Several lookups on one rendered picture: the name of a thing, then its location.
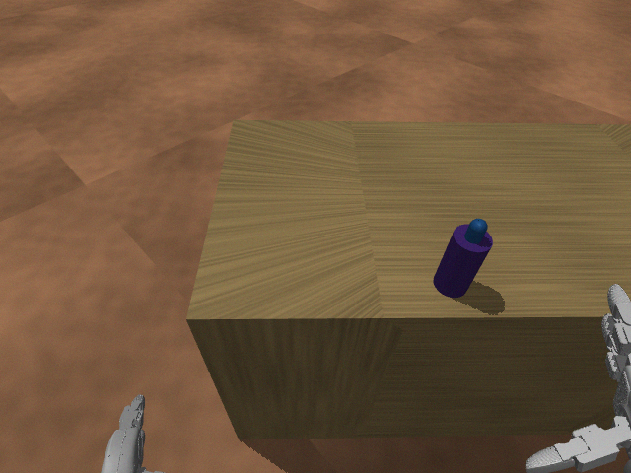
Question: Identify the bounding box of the left robot hand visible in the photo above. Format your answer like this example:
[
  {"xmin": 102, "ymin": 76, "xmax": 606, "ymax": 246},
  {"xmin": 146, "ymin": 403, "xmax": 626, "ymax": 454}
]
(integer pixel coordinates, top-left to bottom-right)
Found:
[{"xmin": 101, "ymin": 395, "xmax": 165, "ymax": 473}]

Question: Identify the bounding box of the right robot hand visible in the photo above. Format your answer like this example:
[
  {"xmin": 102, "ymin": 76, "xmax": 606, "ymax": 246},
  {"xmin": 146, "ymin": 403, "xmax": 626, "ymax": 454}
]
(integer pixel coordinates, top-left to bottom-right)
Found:
[{"xmin": 526, "ymin": 284, "xmax": 631, "ymax": 473}]

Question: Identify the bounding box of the bottle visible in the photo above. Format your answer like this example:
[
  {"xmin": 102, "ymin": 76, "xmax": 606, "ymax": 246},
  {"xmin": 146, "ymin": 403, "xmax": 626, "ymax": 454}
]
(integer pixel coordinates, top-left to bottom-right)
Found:
[{"xmin": 433, "ymin": 219, "xmax": 493, "ymax": 298}]

